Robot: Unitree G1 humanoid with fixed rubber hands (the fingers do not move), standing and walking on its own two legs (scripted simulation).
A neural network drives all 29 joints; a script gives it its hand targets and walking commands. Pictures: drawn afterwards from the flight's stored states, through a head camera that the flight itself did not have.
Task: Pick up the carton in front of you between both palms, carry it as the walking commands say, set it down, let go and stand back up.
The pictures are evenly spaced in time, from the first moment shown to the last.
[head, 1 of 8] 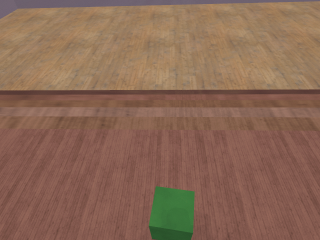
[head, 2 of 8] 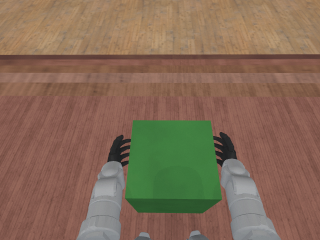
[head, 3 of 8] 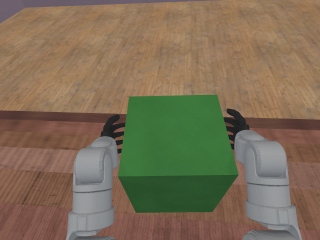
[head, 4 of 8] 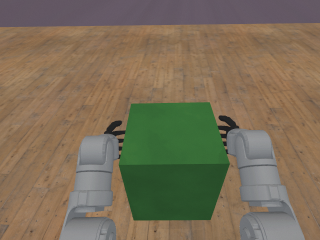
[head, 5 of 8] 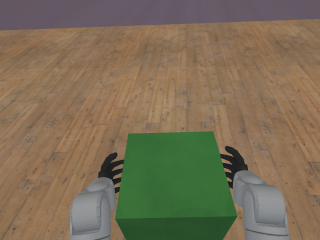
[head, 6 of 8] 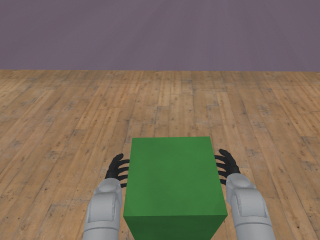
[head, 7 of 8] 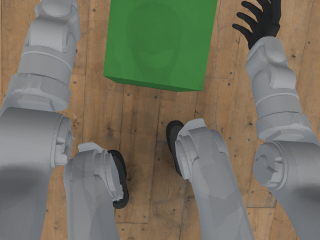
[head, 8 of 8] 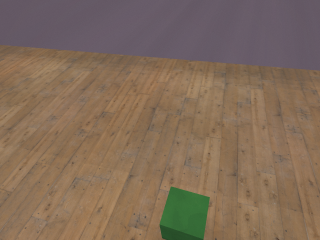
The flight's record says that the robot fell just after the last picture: no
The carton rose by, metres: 0.68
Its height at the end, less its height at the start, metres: -0.83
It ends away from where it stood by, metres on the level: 5.39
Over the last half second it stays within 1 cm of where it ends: yes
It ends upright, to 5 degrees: yes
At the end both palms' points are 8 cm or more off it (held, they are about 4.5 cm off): yes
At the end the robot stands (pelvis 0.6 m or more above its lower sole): yes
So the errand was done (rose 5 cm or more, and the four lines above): yes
